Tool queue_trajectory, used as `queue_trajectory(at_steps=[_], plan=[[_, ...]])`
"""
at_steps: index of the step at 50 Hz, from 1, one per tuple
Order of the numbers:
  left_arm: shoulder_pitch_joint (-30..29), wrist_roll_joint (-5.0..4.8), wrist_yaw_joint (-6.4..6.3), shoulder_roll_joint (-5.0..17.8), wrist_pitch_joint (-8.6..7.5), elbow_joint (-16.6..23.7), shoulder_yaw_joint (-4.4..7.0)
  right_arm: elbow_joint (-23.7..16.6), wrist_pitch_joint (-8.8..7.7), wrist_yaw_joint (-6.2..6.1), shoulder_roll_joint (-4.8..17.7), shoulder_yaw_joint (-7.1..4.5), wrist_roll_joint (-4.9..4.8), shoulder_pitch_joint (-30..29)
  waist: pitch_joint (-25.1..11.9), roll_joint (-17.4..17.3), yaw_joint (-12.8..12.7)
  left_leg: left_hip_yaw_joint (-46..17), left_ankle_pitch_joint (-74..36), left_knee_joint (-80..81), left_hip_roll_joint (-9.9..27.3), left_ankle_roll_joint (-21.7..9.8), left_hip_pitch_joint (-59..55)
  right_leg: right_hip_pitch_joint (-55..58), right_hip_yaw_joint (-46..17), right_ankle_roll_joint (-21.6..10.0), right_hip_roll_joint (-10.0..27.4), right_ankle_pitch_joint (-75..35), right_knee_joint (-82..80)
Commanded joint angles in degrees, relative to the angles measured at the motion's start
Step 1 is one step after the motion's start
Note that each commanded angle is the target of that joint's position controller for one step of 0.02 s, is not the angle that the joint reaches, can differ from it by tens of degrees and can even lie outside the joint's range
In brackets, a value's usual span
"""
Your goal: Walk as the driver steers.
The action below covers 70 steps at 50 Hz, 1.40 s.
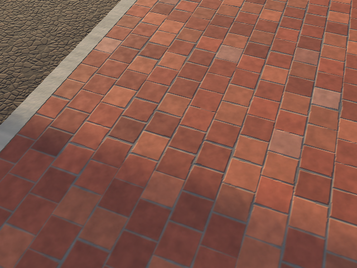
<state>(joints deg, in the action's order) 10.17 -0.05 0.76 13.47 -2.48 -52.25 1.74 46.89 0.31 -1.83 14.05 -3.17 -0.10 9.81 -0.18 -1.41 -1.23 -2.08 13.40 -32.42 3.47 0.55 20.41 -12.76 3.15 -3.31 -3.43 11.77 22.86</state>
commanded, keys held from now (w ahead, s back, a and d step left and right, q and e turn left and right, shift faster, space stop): w+e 0.64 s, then w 0.36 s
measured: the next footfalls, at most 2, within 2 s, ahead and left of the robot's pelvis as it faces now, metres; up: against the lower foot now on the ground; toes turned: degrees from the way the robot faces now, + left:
left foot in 0.04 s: +0.07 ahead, +0.13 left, +0.00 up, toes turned +0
right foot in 0.48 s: +0.30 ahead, -0.18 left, +0.00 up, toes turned -17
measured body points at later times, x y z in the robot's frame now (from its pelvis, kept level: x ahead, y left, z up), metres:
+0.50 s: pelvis +0.18 -0.06 -0.03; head +0.22 -0.07 +0.42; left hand +0.45 +0.14 -0.12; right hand +0.10 -0.34 -0.16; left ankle +0.03 +0.13 -0.73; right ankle +0.27 -0.17 -0.74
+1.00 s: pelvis +0.45 -0.14 -0.01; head +0.48 -0.16 +0.44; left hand +0.56 +0.12 -0.14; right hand +0.57 -0.44 -0.09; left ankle +0.64 -0.10 -0.73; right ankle +0.27 -0.17 -0.74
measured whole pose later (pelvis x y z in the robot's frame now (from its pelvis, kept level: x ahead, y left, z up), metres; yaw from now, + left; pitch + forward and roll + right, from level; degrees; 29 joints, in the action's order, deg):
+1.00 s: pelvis +0.45 -0.14 -0.01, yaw -24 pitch +3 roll -1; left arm 22.4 -0.8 -0.6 15.7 -2.8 -49.3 3.9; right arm 42.1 -6.8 2.1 14.5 -2.4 -0.3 1.4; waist 0.3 -1.3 -4.8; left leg 0.4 -0.5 -27.3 0.9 -2.3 30.9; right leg 2.7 -6.0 -4.0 -4.8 23.2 18.2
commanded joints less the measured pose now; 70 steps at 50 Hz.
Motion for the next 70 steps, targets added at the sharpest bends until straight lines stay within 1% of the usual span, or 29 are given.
queue_trajectory(at_steps=[1,2,4,5,7,10,16,20,22,24,25,26,27,28,29,31,34,39,46,49,51,52,53,54,55,56,57,61,70], plan=[[0.2,-0.71,-0.95,9.3,0.0,2.7,2.06,-2.4,-2.19,0.04,6.0,-1.73,0.16,1.1,0.9,6.1,1.3,1.8,2.0,4.2,-0.9,-2.7,-5.4,-3.4,-16.9,-7.0,14.8,17.8,-8.4],[-0.2,-0.67,-0.97,7.5,-0.26,3.0,1.52,-1.5,-3.0,-0.05,6.6,-1.99,0.18,4.4,-0.4,4.3,2.8,-0.6,1.6,5.2,1.3,-4.4,-10.1,-6.0,-15.7,-6.2,13.0,14.8,-3.8],[-3.9,-0.89,-0.7,3.3,-1.64,5.6,0.5,1.7,-3.82,0.14,11.0,-3.86,-0.31,12.4,-1.0,-11.0,5.2,-15.7,11.1,14.4,10.4,-10.5,-22.3,-22.8,-0.4,-0.5,0.7,14.4,15.6],[-7.2,-1.24,-0.57,5.6,-2.33,7.2,1.02,2.3,-4.32,0.28,11.5,-4.07,0.0,16.4,0.5,-13.7,8.1,-25.9,9.0,18.5,18.0,-14.4,-26.4,-32.0,-1.8,0.0,1.0,20.4,25.2],[-5.7,-2.28,0.02,7.9,-2.39,6.4,2.22,1.2,-5.68,0.0,8.6,-3.3,0.59,13.4,0.4,-6.8,5.8,-23.1,2.2,18.0,19.0,-14.2,-26.7,-36.8,-8.7,-0.7,5.4,19.1,37.7],[-6.2,-1.91,0.55,6.5,-1.43,6.3,2.47,0.3,-6.02,0.04,6.9,-2.74,-0.01,7.8,2.3,-5.1,4.0,-11.3,-3.1,22.5,15.2,-10.5,-22.5,-35.0,-8.5,0.9,8.2,7.1,35.4],[-10.9,-1.16,1.71,3.1,-0.02,9.2,1.37,1.7,-5.97,-0.13,9.5,-3.74,0.13,8.6,3.5,-4.4,5.1,5.6,-10.4,24.2,11.0,-8.0,-15.7,-24.5,-2.6,3.4,8.0,-6.9,20.4],[-13.3,-1.31,2.49,4.8,0.57,11.5,1.77,2.8,-5.37,0.26,11.2,-4.4,-0.99,10.0,5.0,-4.8,5.0,8.2,-11.7,21.8,13.7,-7.2,-18.4,-21.9,-0.2,0.8,7.4,-3.7,15.9],[-10.4,-1.18,2.8,6.4,0.61,11.7,2.67,2.7,-4.81,0.28,12.4,-4.68,-1.35,8.8,3.4,-5.3,2.3,10.5,-27.2,15.2,14.3,-6.0,-19.7,-16.4,2.4,-1.6,4.8,0.0,14.6],[5.0,-1.39,2.33,11.1,0.78,7.5,5.79,2.2,-4.16,0.04,11.6,-4.14,-1.13,8.8,-5.5,-2.3,-5.3,14.9,-40.8,-5.7,10.3,-2.9,-14.2,5.7,4.8,-5.2,-1.0,-2.6,11.1],[13.9,-1.67,0.94,17.1,1.29,6.1,7.89,0.5,-4.42,-0.01,9.5,-3.1,0.65,9.0,-10.7,7.6,-8.3,15.8,-20.5,-26.2,7.5,0.5,1.0,21.3,-12.6,-9.7,9.5,-1.0,8.8],[11.9,-1.49,1.13,21.7,0.58,7.3,7.72,-2.8,-6.24,0.51,2.1,-0.76,1.09,12.5,-18.0,19.0,-2.2,5.4,21.0,-42.7,-4.2,3.0,19.8,32.9,-47.5,-20.0,22.1,15.0,-3.9],[12.9,-1.14,1.41,16.6,-0.16,7.7,6.33,-3.3,-8.06,0.98,7.9,-1.83,-1.63,5.3,-16.7,10.7,-6.2,-2.8,18.3,-47.7,-2.6,1.5,25.8,31.9,-49.0,-18.1,22.6,17.4,-9.2],[10.5,-0.88,1.34,13.8,-0.89,7.5,5.53,-4.2,-8.96,1.25,9.2,-2.13,-2.81,2.5,-9.7,9.7,-5.3,-2.0,13.0,-46.7,0.0,-0.5,29.7,26.7,-41.0,-15.9,21.3,12.8,-8.4],[6.6,-1.0,1.3,11.8,-1.25,8.6,4.9,-3.5,-9.36,0.76,9.2,-2.11,-1.6,2.3,-6.3,4.5,-3.1,-2.2,8.2,-42.7,2.6,-1.5,26.5,18.5,-34.3,-13.9,18.6,6.8,-7.7],[0.3,0.11,1.05,9.0,-1.3,10.9,3.97,-2.9,-8.46,0.32,9.4,-2.89,0.14,3.7,-3.3,4.2,1.4,-3.0,3.3,-35.5,5.1,-1.5,17.9,5.9,-25.9,-12.3,14.5,-1.9,-9.5],[1.1,-0.26,0.18,9.3,-1.92,10.9,4.0,-3.4,-6.71,0.48,7.4,-2.64,0.72,3.5,-2.0,4.3,2.6,-1.5,-1.1,-28.4,4.7,0.6,16.2,1.2,-20.5,-13.1,13.2,-10.4,-12.0],[6.6,-0.66,-1.03,9.7,-2.06,8.6,3.91,-6.1,-6.8,1.37,4.9,-1.39,0.66,-6.2,0.7,4.9,-1.1,0.0,-19.2,-8.1,2.3,1.7,15.8,1.3,-13.7,-9.6,10.1,-14.0,-12.6],[13.7,-0.91,-1.38,10.5,-1.23,5.2,4.0,-9.7,-7.92,3.74,5.6,-0.65,-0.29,-16.0,4.1,4.8,-4.7,0.6,-17.9,3.5,-0.2,-1.4,19.3,13.8,-16.9,-9.1,15.2,-15.4,-8.5],[13.3,-0.79,-1.74,11.6,-0.48,5.0,4.36,-9.4,-8.18,4.13,7.2,-1.08,-0.4,-12.4,1.9,6.7,-1.9,2.4,-10.6,5.3,-2.5,-3.9,12.8,17.5,-16.8,-7.4,15.9,-30.3,-3.1],[11.0,-0.44,-1.61,11.2,-0.25,5.9,3.86,-6.0,-8.25,3.58,11.0,-2.82,-0.05,1.3,-7.9,6.7,5.4,3.2,-13.5,5.4,-3.0,-7.8,-9.1,12.6,-13.1,-4.9,11.5,-43.8,12.3],[10.7,0.66,-1.59,8.6,-0.36,7.4,2.78,-4.5,-8.08,3.12,14.5,-3.48,0.8,12.0,-16.8,0.6,9.1,-9.5,-14.8,3.4,7.8,-11.9,-26.9,0.8,-10.8,-3.0,7.1,-26.7,29.5],[19.8,-0.55,-1.05,3.1,-1.46,6.9,1.37,-2.3,-7.69,3.64,16.2,-4.03,0.51,15.1,-23.2,-17.2,4.7,-36.0,-3.5,9.2,19.4,-20.7,-44.7,-20.7,-9.8,0.7,-2.5,18.4,48.2],[15.9,-1.29,-0.83,8.9,-2.22,6.5,2.21,-2.6,-7.44,3.66,10.6,-2.58,-0.89,14.4,-19.1,-10.3,7.2,-38.5,6.1,13.2,17.9,-18.3,-42.9,-27.7,-14.3,0.3,0.5,20.9,53.1],[9.5,-2.13,-0.58,11.0,-2.72,8.4,2.84,-3.3,-7.1,3.3,8.8,-1.93,-0.89,10.0,-10.0,-5.9,7.1,-29.7,5.2,14.7,16.1,-15.8,-34.8,-30.7,-12.3,0.2,3.3,15.7,52.8],[6.3,-1.76,-0.71,10.3,-2.97,9.2,2.64,-4.0,-6.77,3.19,8.5,-1.63,-0.23,6.1,-5.3,-0.4,5.3,-23.8,-0.5,16.3,13.9,-14.5,-26.2,-29.0,-9.8,0.4,6.2,10.6,49.9],[4.8,-0.86,-0.77,9.7,-2.95,9.5,2.9,-4.2,-6.69,3.29,7.6,-1.28,0.25,3.9,-2.0,0.6,3.9,-20.0,-6.0,18.0,12.0,-14.4,-20.2,-27.6,-8.9,0.9,7.8,8.0,46.4],[7.3,-0.54,-0.88,6.4,-1.4,9.2,2.56,-3.1,-7.3,3.41,7.6,-1.05,0.11,3.4,-1.0,-2.7,0.5,-11.8,-13.8,23.1,9.2,-15.1,-11.9,-22.9,-7.4,2.7,10.7,4.5,38.7],[-9.6,-0.67,0.22,4.4,-2.34,14.0,1.35,0.9,-5.76,2.15,11.0,-1.76,-0.99,10.6,2.7,-1.9,5.8,-2.4,-15.6,24.1,6.9,-12.1,-14.1,-21.4,-3.8,3.9,8.2,-17.5,11.3]])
